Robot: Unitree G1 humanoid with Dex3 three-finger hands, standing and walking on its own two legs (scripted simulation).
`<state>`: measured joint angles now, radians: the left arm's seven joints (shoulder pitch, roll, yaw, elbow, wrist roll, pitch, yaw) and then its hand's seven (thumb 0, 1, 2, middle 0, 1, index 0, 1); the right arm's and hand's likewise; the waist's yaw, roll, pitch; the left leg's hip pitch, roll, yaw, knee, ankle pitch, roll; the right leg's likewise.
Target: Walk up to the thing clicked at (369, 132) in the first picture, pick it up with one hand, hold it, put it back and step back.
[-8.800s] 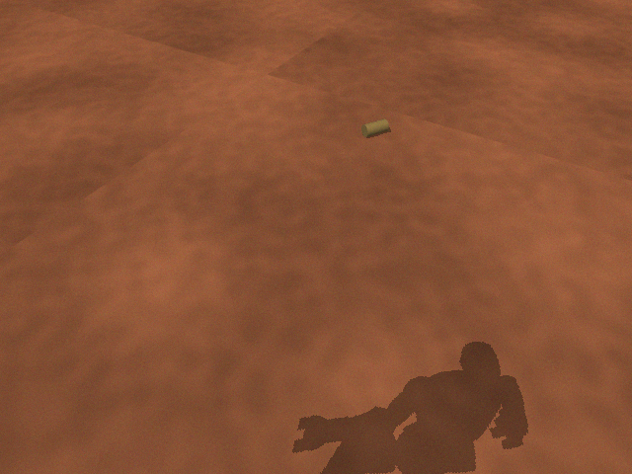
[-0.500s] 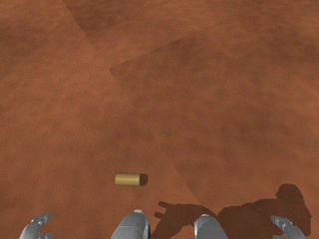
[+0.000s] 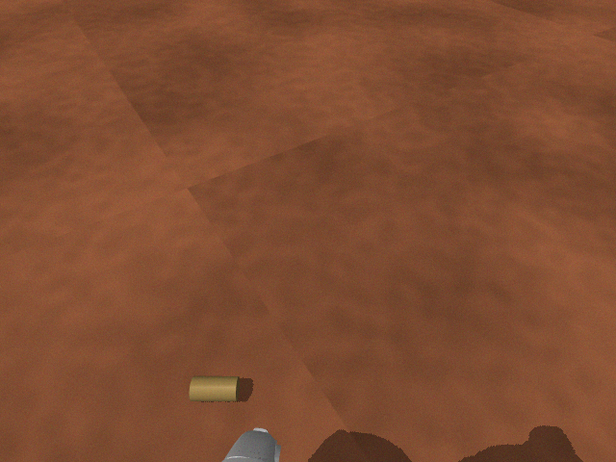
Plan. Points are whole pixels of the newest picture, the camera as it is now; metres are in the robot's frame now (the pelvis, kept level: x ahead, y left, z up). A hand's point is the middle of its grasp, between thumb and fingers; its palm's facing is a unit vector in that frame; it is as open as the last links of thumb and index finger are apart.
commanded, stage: walk up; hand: left
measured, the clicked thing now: (215, 388) +0.44 +0.31 -0.71
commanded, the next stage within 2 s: stand in 2.00 s
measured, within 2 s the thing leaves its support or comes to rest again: neither
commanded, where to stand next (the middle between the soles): +0.09 +0.07 m, yaw +2 degrees
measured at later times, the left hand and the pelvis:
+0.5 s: hand out of the picture +0.08 +0.32 -0.14, palm faces +0.05 -0.91 -0.42, open 7.4 cm; pelvis +0.02 +0.04 +0.00, yaw +3 degrees
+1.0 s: hand out of the picture +0.01 +0.29 -0.15, palm faces +0.05 -0.93 -0.35, open 7.4 cm; pelvis -0.05 +0.02 +0.01, yaw +5 degrees
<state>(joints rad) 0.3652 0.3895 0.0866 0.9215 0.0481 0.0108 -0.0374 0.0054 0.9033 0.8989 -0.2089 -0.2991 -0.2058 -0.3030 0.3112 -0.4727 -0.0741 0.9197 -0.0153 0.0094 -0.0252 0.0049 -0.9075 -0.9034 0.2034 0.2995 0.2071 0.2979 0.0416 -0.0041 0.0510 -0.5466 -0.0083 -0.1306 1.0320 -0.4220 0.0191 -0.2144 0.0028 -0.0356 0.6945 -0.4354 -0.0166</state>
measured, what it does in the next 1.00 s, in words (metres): steps on the spot: left foot, then right foot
